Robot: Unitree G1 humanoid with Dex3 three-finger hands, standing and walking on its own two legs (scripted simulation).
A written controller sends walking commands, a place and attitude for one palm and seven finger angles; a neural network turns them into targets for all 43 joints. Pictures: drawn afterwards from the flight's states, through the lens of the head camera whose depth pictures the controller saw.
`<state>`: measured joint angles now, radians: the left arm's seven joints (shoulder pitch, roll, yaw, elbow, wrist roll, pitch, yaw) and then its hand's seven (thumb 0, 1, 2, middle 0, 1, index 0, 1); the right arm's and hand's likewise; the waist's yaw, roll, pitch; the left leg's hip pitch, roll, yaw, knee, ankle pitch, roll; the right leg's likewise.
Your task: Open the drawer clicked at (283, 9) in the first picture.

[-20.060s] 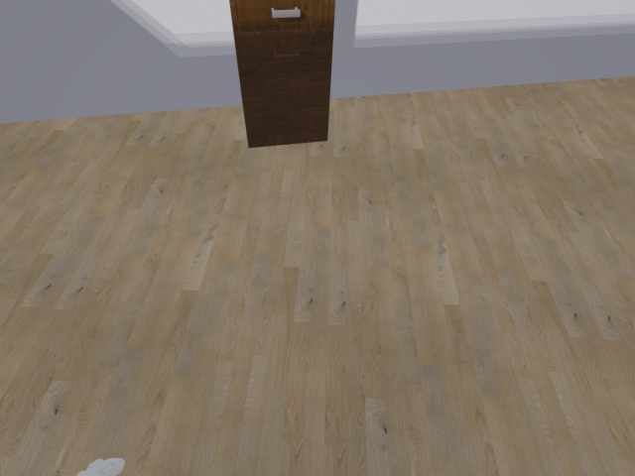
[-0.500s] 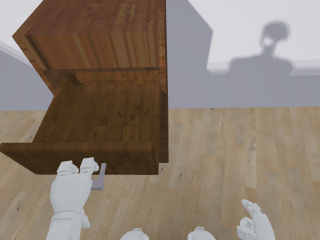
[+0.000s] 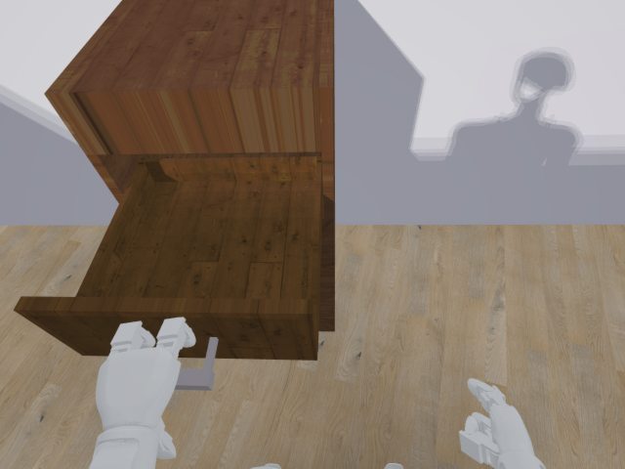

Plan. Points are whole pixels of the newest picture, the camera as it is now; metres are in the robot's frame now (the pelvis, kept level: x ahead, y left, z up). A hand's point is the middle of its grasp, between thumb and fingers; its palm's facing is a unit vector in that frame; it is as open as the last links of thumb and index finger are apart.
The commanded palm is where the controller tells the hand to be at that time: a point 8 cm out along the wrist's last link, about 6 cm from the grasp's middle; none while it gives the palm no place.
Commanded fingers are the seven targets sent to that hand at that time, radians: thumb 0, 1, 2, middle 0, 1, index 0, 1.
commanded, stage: lift the hand off the handle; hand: left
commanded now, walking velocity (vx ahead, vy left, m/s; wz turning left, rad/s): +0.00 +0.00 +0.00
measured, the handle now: (174, 362) +0.26 +0.23 -0.05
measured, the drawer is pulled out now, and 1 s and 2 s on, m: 0.30 0.30 0.30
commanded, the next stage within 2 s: draw the hand back to the body in 1.56 s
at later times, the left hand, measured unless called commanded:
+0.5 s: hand (140, 378) +0.21 +0.23 +0.02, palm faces +0.03 -0.09 -1.00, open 13.6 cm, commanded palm +0.19 +0.23 +0.08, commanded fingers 0.00 -0.50 0.30 -0.30 -1.20 -0.30 -1.20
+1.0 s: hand (135, 364) +0.22 +0.22 +0.06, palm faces +0.04 -0.11 -0.99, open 13.8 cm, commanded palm +0.19 +0.22 +0.12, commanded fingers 0.00 -0.50 0.30 -0.30 -1.20 -0.30 -1.20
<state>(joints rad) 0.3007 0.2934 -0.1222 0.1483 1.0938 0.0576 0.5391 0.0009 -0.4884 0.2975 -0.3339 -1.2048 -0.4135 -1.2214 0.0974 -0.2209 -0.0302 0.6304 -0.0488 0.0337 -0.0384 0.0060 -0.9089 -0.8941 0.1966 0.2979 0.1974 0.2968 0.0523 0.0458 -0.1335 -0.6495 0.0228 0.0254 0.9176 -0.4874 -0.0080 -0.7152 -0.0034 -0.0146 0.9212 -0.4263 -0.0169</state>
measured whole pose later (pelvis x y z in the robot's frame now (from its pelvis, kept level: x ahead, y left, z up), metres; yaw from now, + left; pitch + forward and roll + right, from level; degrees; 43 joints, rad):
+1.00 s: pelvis +0.01 +0.00 +0.03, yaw -1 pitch +5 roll +1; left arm 0.36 0.34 -0.11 -0.10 1.03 0.09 0.33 0.00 -0.49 0.30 -0.31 -1.20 -0.33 -1.21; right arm 0.10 -0.22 -0.01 0.63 -0.03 0.05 -0.01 0.01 -0.91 -0.89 0.20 0.30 0.20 0.30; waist 0.09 0.07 -0.07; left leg -0.36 0.02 0.04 0.65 -0.38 -0.01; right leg -0.44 0.00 0.00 0.68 -0.34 -0.02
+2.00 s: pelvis +0.01 +0.01 +0.05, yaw -1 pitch +2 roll +0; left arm 0.43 0.41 -0.03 -0.30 0.95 0.08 0.19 0.00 -0.49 0.30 -0.31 -1.20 -0.32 -1.20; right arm 0.09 -0.23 0.01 0.61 -0.01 0.06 0.01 0.01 -0.91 -0.89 0.20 0.30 0.20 0.30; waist 0.11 0.09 -0.04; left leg -0.22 0.02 0.04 0.51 -0.33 0.00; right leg -0.29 0.00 0.00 0.52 -0.27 0.00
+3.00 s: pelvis +0.03 +0.01 +0.05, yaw +2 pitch -1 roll -1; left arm 0.55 0.33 0.29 -0.48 -0.04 -0.12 0.11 0.01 0.49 0.72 -0.23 -0.56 -0.24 -0.56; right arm 0.17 -0.21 0.00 0.63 0.00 -0.16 -0.08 0.01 -0.91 -0.89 0.20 0.30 0.20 0.30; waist 0.07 0.07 0.00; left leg -0.09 0.02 0.00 0.42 -0.31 -0.01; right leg -0.13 0.00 -0.04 0.40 -0.25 0.00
